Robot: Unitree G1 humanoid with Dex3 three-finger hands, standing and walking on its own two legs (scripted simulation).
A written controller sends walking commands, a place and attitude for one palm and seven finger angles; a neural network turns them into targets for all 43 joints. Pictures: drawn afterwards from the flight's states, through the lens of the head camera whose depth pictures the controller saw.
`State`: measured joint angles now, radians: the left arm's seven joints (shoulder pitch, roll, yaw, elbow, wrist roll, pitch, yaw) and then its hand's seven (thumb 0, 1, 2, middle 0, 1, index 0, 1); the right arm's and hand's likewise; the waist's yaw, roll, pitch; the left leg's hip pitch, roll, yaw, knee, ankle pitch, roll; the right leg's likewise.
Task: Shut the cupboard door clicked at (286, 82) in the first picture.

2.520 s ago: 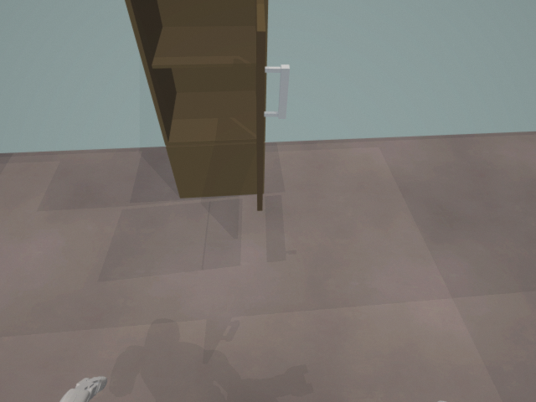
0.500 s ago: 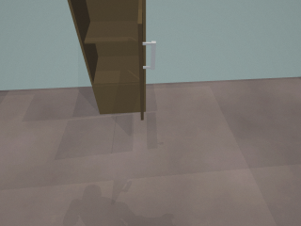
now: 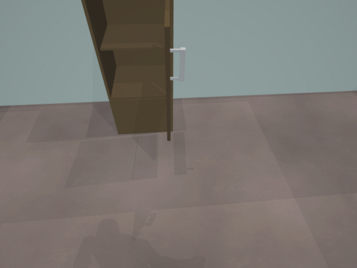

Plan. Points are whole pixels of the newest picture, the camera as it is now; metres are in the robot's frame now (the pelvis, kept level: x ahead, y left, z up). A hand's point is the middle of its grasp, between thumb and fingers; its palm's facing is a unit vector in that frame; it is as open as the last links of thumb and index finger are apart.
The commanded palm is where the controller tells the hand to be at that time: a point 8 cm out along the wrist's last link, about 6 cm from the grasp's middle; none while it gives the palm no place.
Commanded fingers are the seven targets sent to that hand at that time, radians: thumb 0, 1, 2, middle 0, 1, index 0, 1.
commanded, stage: look at it before walking up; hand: left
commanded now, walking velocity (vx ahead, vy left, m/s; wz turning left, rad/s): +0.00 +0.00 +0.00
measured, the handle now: (177, 65) +0.84 +0.06 +0.01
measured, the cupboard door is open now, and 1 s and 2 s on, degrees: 86 86 86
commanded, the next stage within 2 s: walk around to get in front in 0.54 s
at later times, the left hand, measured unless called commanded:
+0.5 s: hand out of the picture +0.07 +0.25 -0.16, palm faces -0.03 -0.94 -0.34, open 7.4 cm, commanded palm none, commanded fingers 0.00 0.90 0.90 -0.20 -0.30 -0.20 -0.30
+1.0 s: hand out of the picture +0.06 +0.19 -0.18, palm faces -0.14 -0.95 -0.29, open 7.4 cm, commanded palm none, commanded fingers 0.00 0.90 0.90 -0.20 -0.30 -0.20 -0.30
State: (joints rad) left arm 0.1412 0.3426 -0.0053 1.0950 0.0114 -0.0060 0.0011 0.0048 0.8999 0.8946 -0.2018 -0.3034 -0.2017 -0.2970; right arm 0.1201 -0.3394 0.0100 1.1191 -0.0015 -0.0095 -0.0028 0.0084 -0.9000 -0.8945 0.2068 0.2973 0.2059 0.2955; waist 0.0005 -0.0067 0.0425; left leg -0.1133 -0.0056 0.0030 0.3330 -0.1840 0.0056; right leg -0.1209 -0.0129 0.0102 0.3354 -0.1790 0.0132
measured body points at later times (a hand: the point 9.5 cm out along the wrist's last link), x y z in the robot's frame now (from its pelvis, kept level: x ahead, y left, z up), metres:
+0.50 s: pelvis +0.00 +0.00 +0.00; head +0.01 +0.00 +0.45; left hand +0.07 +0.30 -0.13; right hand +0.08 -0.30 -0.13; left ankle +0.00 +0.12 -0.75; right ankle +0.00 -0.13 -0.75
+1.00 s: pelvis -0.01 -0.02 -0.02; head +0.02 -0.04 +0.43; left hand +0.07 +0.24 -0.16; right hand +0.03 -0.28 -0.17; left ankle +0.00 +0.11 -0.75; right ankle -0.01 -0.11 -0.74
